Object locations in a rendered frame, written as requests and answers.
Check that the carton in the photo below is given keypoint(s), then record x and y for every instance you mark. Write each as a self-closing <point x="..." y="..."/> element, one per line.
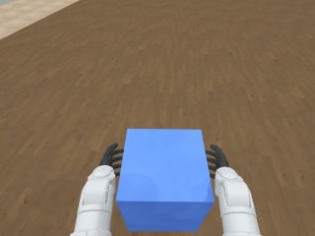
<point x="164" y="182"/>

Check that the left robot forearm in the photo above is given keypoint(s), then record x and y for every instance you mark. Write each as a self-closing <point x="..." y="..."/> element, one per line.
<point x="96" y="204"/>

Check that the right robot forearm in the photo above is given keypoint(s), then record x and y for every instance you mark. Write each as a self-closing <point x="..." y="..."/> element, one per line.
<point x="237" y="211"/>

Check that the right robot hand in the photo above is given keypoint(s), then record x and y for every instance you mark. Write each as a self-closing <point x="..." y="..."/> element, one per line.
<point x="219" y="159"/>

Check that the left robot hand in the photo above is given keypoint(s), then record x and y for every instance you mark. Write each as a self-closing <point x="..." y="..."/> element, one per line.
<point x="108" y="159"/>

